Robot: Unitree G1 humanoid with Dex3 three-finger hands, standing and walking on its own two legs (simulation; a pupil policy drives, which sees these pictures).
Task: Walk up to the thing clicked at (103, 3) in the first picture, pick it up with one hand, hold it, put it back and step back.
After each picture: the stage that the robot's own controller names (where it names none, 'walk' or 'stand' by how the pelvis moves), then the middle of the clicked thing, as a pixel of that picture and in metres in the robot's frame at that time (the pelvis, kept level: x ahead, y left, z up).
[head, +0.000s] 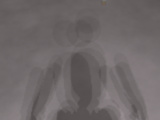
stand; (104, 0) +2.38 -0.37 -0.72
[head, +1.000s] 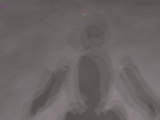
walk; (84, 14) +2.26 +0.07 -0.70
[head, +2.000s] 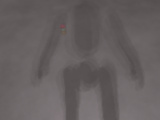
walk; (63, 29) +1.61 +0.31 -0.71
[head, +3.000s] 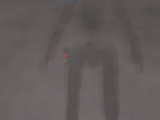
walk; (65, 59) +1.13 +0.26 -0.72
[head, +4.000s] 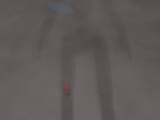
walk; (66, 90) +0.73 +0.18 -0.70
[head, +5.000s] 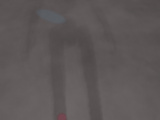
stand; out of the picture +0.46 +0.15 -0.70
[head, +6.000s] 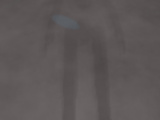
stand; out of the picture +0.42 +0.13 -0.72
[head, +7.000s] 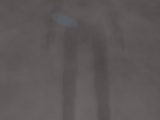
stand; out of the picture +0.42 +0.14 -0.72
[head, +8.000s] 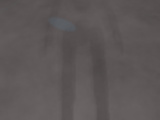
stand; out of the picture +0.41 +0.15 -0.73
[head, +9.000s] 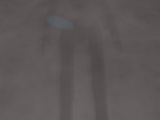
stand; out of the picture +0.40 +0.15 -0.73
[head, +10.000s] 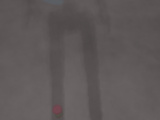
go down; (57, 111) +0.42 +0.16 -0.68
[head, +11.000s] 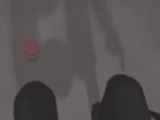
go down; (31, 52) +0.49 +0.19 -0.30
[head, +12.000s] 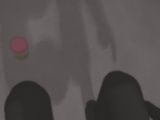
close in; (20, 49) +0.49 +0.20 -0.28
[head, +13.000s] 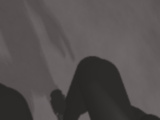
close in; out of the picture +0.48 +0.24 -0.23
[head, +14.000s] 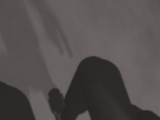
close; out of the picture +0.47 +0.24 -0.23
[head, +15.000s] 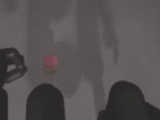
lift; (50, 65) +0.46 +0.15 -0.31
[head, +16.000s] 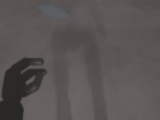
go down; out of the picture +0.39 +0.11 -0.65
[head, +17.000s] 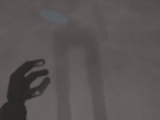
close; out of the picture +0.38 +0.13 -0.68
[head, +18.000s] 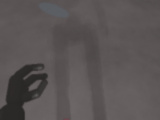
stand; out of the picture +0.39 +0.12 -0.68
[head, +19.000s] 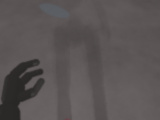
stand; out of the picture +0.39 +0.12 -0.67
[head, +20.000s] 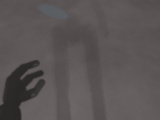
stand; out of the picture +0.38 +0.13 -0.68
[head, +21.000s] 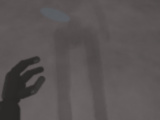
stand; out of the picture +0.38 +0.12 -0.68
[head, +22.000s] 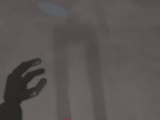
stand; out of the picture +0.39 +0.13 -0.67
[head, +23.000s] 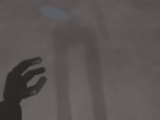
stand; out of the picture +0.38 +0.12 -0.67
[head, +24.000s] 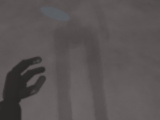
stand; out of the picture +0.39 +0.12 -0.68
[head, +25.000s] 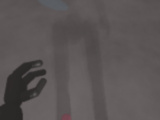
stand; out of the picture +0.39 +0.12 -0.66
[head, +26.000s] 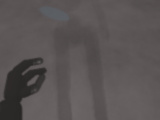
stand; out of the picture +0.38 +0.13 -0.68
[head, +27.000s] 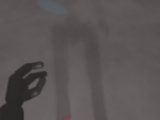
stand; out of the picture +0.39 +0.13 -0.66
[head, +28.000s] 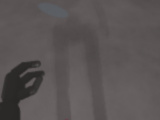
stand; out of the picture +0.38 +0.13 -0.67
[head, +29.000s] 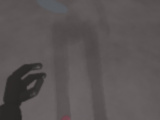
stand; out of the picture +0.39 +0.12 -0.67
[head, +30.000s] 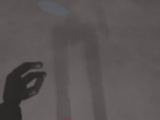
stand; out of the picture +0.38 +0.12 -0.66
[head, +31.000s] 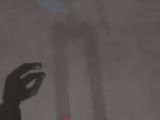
stand; out of the picture +0.39 +0.13 -0.67
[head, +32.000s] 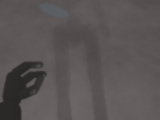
close; out of the picture +0.39 +0.12 -0.67
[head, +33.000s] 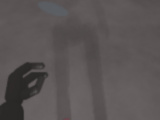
stand; out of the picture +0.38 +0.12 -0.67
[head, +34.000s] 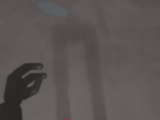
stand; out of the picture +0.39 +0.12 -0.67
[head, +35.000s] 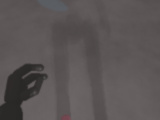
close; out of the picture +0.39 +0.13 -0.66
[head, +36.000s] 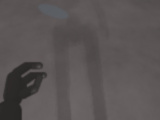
close; out of the picture +0.38 +0.13 -0.67
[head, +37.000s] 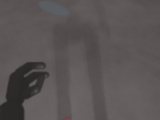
close; out of the picture +0.39 +0.12 -0.67
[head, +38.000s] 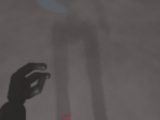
close; out of the picture +0.39 +0.13 -0.66
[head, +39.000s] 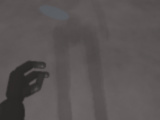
close; out of the picture +0.38 +0.12 -0.68
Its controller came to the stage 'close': yes
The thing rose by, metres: 0.00
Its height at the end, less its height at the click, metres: +0.00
